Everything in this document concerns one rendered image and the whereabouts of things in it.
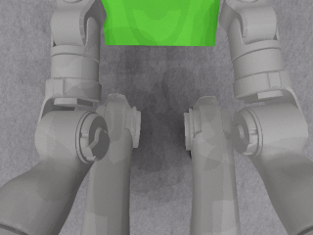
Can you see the robot right shin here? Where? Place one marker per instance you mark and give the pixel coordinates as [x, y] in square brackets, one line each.
[225, 115]

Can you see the robot right upper arm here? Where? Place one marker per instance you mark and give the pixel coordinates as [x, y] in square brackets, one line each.
[273, 136]

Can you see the robot left forearm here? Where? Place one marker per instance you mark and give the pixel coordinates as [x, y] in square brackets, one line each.
[75, 56]

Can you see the robot left upper arm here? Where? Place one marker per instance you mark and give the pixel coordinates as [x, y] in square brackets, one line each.
[39, 201]

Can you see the carton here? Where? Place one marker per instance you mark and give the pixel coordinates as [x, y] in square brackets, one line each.
[161, 22]

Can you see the robot left thigh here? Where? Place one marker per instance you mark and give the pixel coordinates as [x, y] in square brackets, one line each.
[107, 204]

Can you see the robot right forearm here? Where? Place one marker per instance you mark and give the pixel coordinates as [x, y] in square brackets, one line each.
[255, 49]

